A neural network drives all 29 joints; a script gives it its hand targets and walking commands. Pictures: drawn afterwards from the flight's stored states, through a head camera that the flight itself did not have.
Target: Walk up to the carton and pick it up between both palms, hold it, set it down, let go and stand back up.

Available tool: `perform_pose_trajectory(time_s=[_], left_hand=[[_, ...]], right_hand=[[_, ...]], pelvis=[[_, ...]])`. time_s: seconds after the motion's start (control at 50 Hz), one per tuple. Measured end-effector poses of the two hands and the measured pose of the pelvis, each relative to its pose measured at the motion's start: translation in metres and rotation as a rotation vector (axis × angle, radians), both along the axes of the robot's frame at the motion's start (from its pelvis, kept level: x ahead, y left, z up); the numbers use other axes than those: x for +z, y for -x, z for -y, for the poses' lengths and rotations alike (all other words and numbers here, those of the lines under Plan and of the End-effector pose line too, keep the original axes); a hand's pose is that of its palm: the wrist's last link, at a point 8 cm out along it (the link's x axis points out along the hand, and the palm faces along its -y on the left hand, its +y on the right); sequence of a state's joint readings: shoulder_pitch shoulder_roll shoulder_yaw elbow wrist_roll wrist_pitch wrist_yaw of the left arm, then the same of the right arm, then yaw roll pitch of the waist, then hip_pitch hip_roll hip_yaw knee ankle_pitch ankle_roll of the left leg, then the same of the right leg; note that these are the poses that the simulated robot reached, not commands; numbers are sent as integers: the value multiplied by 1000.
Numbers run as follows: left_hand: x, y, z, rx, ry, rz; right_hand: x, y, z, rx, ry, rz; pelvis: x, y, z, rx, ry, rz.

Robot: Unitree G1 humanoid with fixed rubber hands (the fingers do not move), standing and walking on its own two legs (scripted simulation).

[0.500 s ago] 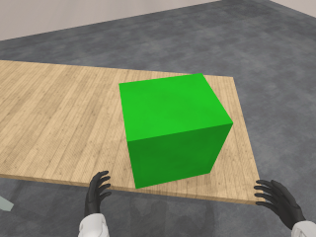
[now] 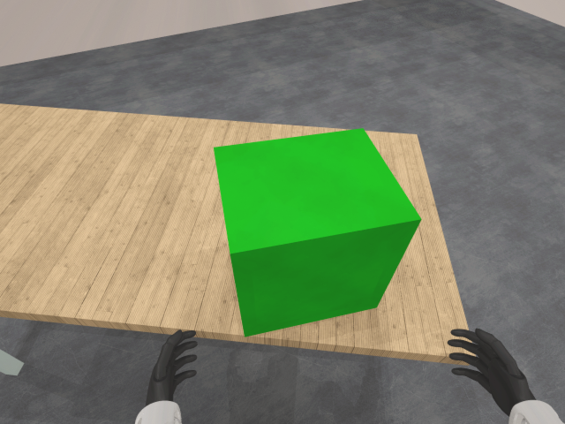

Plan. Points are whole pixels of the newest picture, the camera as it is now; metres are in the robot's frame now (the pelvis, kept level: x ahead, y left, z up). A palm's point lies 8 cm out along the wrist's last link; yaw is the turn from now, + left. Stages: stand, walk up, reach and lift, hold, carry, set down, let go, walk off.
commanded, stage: set down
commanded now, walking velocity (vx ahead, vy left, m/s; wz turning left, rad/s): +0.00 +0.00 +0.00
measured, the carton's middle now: (302, 234) +0.41 +0.01 +0.00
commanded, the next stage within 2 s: let go in 0.82 s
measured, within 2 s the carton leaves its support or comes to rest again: neither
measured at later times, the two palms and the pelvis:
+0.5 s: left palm (147, 406) +0.15 +0.22 -0.07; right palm (474, 401) +0.17 -0.23 -0.05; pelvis +0.00 +0.00 +0.00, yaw +0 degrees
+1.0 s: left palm (148, 392) +0.17 +0.23 -0.08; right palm (462, 404) +0.17 -0.22 -0.07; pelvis +0.01 +0.01 +0.00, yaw +0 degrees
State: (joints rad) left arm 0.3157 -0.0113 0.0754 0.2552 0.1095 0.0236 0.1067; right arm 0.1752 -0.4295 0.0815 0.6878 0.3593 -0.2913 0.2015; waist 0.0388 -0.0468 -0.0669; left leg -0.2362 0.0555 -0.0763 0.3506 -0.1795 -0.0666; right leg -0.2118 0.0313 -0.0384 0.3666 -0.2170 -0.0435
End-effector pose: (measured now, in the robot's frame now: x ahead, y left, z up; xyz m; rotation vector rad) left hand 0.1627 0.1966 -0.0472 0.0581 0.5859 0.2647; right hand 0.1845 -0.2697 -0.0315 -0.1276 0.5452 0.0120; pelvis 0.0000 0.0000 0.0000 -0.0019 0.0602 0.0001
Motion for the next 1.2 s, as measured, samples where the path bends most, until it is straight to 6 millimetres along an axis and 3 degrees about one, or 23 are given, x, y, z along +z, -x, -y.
perform_pose_trajectory(time_s=[0.32,0.72,1.04,1.2], left_hand=[[-16,11,-16,-72,-27,-100],[-28,6,-33,-156,-39,-202],[-29,-8,-32,-188,-37,-217],[-29,-6,-32,-186,-36,-219]], right_hand=[[-17,8,-28,-31,19,-43],[-31,11,-52,-56,71,-93],[-37,12,-51,-82,83,-112],[-38,17,-50,-87,84,-117]], pelvis=[[0,0,-3,1,1,11],[1,-6,-6,2,4,27],[1,-13,-6,2,3,32],[1,-12,-6,2,3,43]])
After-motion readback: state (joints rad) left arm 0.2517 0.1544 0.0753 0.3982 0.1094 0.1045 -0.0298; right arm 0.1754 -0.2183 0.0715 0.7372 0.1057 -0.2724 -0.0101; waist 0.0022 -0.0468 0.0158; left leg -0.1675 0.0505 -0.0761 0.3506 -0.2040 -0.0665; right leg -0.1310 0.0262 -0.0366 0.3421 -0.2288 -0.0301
